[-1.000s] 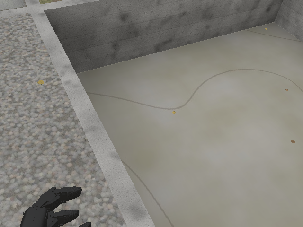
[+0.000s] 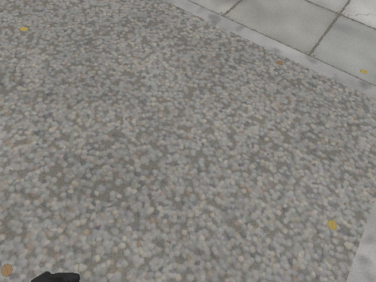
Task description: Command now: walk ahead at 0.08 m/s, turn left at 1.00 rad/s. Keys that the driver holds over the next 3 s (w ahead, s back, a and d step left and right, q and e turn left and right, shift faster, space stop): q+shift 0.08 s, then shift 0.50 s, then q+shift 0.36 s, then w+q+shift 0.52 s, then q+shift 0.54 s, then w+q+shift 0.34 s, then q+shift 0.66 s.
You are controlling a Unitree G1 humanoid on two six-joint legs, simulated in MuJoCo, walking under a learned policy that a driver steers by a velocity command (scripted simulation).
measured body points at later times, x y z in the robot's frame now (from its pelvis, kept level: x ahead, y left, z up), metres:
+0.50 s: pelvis +0.06 +0.07 +0.02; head +0.06 +0.10 +0.47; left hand +0.18 +0.35 -0.07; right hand +0.25 -0.14 -0.07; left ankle +0.02 +0.14 -0.71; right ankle +0.10 -0.07 -0.68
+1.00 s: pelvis +0.05 +0.12 +0.00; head +0.06 +0.17 +0.45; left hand +0.07 +0.44 -0.11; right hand +0.28 -0.08 -0.07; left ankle +0.01 +0.22 -0.71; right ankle +0.09 -0.06 -0.67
